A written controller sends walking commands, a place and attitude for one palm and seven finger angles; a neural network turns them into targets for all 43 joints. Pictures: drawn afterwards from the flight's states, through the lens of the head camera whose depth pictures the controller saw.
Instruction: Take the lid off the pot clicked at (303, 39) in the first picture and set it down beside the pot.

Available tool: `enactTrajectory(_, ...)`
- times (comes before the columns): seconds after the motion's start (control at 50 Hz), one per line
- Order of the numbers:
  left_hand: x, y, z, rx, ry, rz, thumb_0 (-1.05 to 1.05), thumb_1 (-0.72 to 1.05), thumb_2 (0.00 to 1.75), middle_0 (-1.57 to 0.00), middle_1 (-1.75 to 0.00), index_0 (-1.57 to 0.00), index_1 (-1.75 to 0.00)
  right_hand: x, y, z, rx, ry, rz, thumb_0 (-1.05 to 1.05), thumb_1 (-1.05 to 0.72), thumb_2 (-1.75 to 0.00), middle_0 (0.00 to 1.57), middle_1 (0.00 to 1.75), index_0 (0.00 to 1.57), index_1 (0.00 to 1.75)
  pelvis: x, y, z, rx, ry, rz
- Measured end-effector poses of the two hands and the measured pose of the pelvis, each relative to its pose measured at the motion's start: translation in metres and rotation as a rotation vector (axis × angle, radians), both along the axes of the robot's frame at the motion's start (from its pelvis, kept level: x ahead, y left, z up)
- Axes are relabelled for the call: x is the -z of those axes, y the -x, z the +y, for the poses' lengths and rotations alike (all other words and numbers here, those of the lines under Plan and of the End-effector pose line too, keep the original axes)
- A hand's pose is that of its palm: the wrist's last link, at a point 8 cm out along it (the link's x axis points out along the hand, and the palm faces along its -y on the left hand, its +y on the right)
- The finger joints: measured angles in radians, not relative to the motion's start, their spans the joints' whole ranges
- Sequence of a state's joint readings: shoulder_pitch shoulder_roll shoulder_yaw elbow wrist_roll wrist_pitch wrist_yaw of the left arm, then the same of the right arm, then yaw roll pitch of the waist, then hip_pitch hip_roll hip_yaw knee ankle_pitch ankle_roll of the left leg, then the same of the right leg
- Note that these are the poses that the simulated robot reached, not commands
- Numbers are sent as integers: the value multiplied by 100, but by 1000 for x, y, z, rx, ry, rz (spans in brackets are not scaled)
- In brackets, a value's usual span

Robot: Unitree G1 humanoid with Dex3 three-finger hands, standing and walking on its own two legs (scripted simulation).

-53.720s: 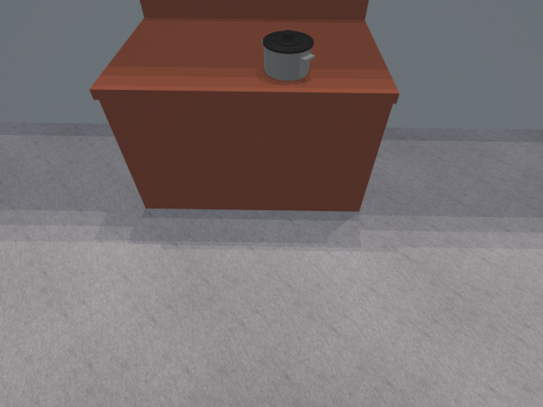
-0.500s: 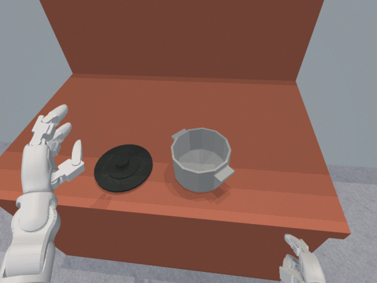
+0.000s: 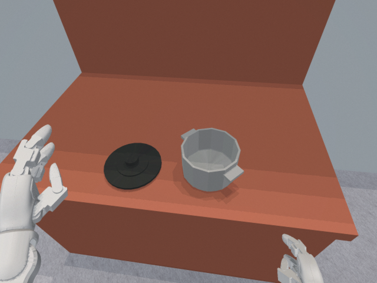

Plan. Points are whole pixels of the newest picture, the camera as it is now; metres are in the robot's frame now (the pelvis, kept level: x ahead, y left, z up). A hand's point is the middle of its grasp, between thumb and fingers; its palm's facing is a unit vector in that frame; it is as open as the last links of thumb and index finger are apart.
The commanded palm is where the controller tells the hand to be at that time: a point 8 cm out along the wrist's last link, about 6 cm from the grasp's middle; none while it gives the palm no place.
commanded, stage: draw the hand back to the body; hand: left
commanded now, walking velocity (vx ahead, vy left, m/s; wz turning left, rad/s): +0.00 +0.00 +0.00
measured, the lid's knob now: (131, 159) +0.47 +0.24 -0.07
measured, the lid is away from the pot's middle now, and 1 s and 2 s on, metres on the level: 0.24 0.24 0.24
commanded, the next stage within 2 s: step back with the hand held close in 0.38 s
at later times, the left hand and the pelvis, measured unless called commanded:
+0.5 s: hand (39, 207) +0.18 +0.26 +0.15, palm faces +0.40 -0.83 -0.38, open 7.4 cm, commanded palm +0.13 +0.30 +0.17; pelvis +0.00 +0.02 +0.00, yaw +0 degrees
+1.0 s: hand (24, 214) +0.17 +0.27 +0.16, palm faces +0.24 -0.78 -0.58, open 7.4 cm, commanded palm +0.11 +0.31 +0.17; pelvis -0.04 +0.03 -0.01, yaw -3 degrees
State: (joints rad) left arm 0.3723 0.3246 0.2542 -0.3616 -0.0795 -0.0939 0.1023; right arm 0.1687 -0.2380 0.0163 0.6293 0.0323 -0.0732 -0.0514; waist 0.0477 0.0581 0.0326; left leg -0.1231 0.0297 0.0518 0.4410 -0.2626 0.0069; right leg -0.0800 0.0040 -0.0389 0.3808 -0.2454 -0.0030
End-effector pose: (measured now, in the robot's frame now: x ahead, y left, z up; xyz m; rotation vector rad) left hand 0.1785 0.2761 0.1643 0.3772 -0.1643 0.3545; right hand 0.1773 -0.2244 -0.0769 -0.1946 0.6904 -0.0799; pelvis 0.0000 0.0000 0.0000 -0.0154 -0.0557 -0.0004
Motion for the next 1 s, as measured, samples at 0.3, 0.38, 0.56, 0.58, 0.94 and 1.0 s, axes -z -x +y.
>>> enactTrajectory(0.3, -3, 34, 17, -45, -49, 33, 1, 89, 90, -21, -30, -21, -30, -5, -10, 16, -7, 10, -22, 1, -90, -90, 20, 30, 20, 30, 2, -4, 12, -2, 7, 4)
enactTrajectory(0.38, -4, 35, 21, -59, -49, 27, 1, 89, 90, -21, -30, -21, -30, -4, -10, 19, -17, 14, -17, 1, -90, -90, 20, 30, 20, 30, 2, -3, 14, -5, 8, 4)
enactTrajectory(0.56, -10, 31, 29, -42, -97, 12, 1, 89, 90, -21, -30, -21, -30, -5, -9, 26, -14, 12, -10, 1, -90, -90, 20, 30, 20, 30, 2, 0, 15, 19, 10, 17)
enactTrajectory(0.58, -12, 28, 32, -40, -116, 4, 1, 89, 90, -21, -30, -21, -30, -6, -7, 26, -10, 16, -3, 1, -90, -90, 20, 30, 20, 30, 2, 2, 16, 25, 12, 23)
enactTrajectory(0.94, -16, 33, 29, 205, -297, 42, 1, 89, 89, -22, -30, -21, -30, 0, 57, 18, 126, 54, 67, 1, -90, -90, 20, 30, 20, 30, 12, 31, 37, 53, 0, 54)
enactTrajectory(1.0, -24, 44, 31, 156, -298, -10, 1, 89, 89, -21, -30, -21, -30, 6, 62, 22, 118, 29, 61, 1, -90, -90, 20, 30, 20, 30, 13, 37, 35, 47, 3, 40)
